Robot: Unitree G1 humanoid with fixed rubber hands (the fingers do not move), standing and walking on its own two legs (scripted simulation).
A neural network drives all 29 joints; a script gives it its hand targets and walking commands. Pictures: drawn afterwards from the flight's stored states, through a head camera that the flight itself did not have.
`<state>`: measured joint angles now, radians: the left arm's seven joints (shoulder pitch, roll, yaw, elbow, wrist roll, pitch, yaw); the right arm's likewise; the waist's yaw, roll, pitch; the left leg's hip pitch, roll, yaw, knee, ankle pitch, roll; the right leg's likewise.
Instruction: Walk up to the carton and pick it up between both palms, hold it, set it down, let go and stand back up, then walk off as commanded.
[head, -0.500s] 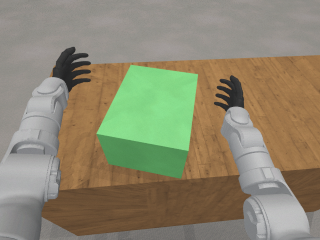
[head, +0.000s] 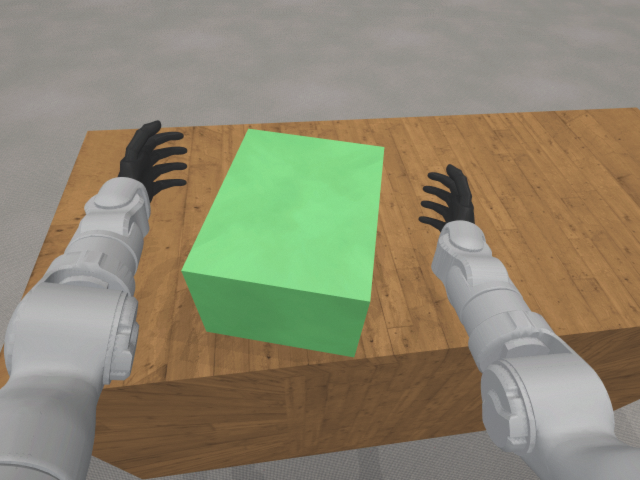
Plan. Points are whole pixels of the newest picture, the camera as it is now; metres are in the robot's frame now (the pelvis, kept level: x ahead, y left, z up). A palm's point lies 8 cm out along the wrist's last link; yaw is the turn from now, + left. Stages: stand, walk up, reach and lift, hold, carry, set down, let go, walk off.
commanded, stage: reach and lift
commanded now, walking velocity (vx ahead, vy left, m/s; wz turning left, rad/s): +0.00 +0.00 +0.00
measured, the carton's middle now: (298, 236) +0.47 -0.01 +0.00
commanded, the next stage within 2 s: none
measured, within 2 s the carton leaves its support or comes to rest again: neither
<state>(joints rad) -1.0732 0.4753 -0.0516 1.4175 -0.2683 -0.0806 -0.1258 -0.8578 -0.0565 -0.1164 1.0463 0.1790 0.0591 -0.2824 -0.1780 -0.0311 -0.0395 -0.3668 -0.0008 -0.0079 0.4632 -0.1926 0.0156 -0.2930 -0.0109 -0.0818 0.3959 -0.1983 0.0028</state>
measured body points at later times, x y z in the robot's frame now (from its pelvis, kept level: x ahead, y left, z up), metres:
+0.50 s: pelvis +0.00 +0.01 -0.01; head +0.07 +0.05 +0.43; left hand +0.50 +0.18 +0.08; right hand +0.41 -0.20 +0.06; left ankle +0.02 +0.10 -0.74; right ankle +0.00 -0.12 -0.74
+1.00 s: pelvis +0.00 +0.01 -0.01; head +0.07 +0.05 +0.43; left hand +0.50 +0.15 +0.08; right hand +0.41 -0.16 +0.05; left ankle +0.02 +0.10 -0.74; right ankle +0.00 -0.12 -0.74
